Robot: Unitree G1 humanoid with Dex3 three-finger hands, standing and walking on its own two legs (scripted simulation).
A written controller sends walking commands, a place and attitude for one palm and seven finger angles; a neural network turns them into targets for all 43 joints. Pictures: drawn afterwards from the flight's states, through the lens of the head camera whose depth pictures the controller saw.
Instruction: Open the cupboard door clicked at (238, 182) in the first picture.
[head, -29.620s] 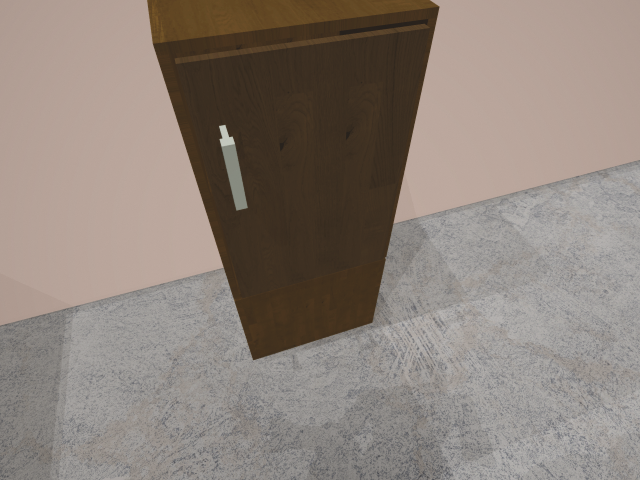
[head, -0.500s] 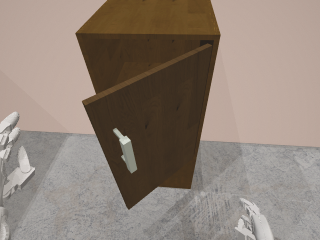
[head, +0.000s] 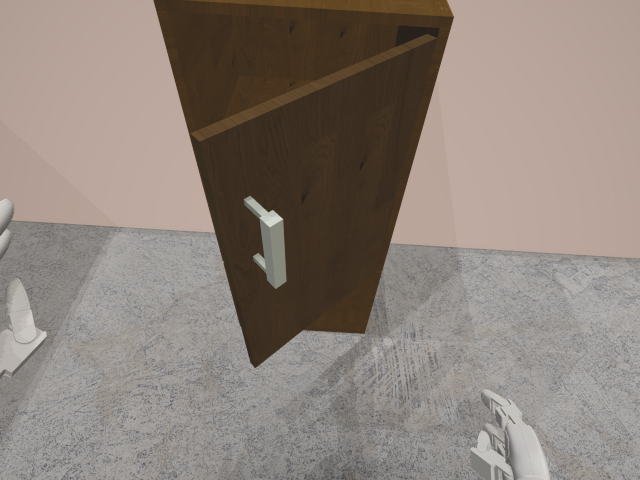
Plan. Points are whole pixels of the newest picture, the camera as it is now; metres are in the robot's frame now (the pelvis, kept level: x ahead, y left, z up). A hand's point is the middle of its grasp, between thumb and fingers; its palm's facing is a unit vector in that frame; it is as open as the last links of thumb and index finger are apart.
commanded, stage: step back with the hand held close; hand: left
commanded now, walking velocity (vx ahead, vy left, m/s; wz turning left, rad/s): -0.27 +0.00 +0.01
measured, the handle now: (265, 243) +0.39 +0.11 +0.07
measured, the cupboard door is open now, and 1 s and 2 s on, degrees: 45 45 45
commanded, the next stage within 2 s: stop stepping back and stand still in 0.66 s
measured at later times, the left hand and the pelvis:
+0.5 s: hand out of the picture +0.13 +0.27 +0.16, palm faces +0.42 -0.78 -0.46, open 7.4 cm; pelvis -0.06 +0.01 -0.01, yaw +3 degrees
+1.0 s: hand out of the picture +0.02 +0.23 +0.17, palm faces +0.34 -0.79 -0.51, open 7.4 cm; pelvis -0.18 -0.03 +0.01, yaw -2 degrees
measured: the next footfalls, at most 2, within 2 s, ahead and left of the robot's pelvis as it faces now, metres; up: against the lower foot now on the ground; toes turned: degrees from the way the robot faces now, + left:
left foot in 0.48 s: +0.01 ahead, +0.10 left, +0.00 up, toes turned +2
right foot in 0.86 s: -0.22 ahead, -0.12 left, +0.00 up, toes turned +1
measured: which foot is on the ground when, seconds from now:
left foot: down 0.00-0.34, up 0.36-0.46, down 0.48-0.86, up 0.88-1.00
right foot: down 0.00-0.48, up 0.50-0.84, down 0.86-1.00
